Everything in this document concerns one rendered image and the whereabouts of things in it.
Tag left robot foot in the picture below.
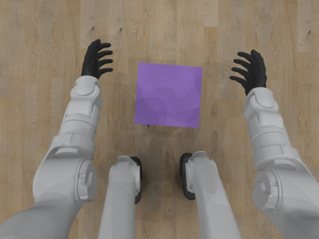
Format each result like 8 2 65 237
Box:
130 156 142 204

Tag carton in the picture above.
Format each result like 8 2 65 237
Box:
134 62 203 128

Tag right robot hand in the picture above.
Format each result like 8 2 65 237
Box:
230 49 267 96

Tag left robot forearm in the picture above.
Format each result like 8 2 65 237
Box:
32 76 103 200

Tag robot left upper arm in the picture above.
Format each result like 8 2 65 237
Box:
0 158 97 239

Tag right robot forearm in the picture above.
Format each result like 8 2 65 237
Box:
243 87 313 176

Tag robot right upper arm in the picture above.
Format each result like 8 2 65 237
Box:
252 168 319 239

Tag left robot hand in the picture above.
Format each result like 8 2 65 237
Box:
81 39 113 79

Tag robot foot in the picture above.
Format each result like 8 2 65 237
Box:
130 156 142 204
180 153 196 200

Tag right robot foot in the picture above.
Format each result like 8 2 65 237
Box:
180 153 196 200

